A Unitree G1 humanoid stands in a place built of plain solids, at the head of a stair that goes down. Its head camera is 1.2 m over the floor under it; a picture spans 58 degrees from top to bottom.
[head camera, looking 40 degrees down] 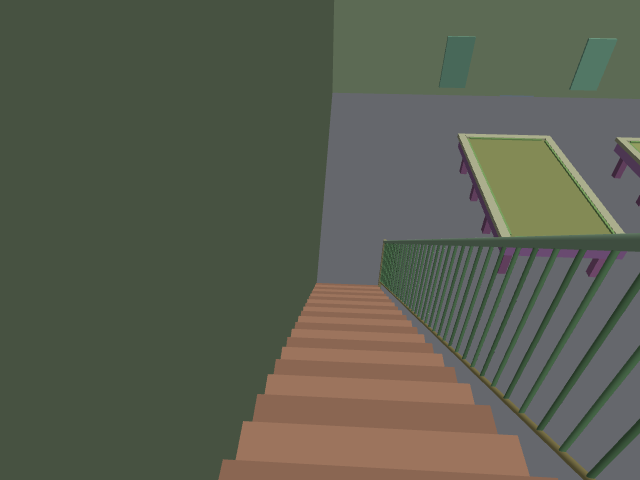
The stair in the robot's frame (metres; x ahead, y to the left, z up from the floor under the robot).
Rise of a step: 0.19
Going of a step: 0.22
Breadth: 1.02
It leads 3 degrees to the right of straight ahead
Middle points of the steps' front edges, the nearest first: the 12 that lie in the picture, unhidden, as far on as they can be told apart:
0.57 -0.21 -0.19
0.79 -0.22 -0.37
1.01 -0.23 -0.56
1.23 -0.24 -0.75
1.45 -0.26 -0.93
1.67 -0.27 -1.12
1.89 -0.28 -1.31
2.11 -0.29 -1.49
2.33 -0.30 -1.68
2.55 -0.32 -1.87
2.77 -0.33 -2.05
3.00 -0.34 -2.24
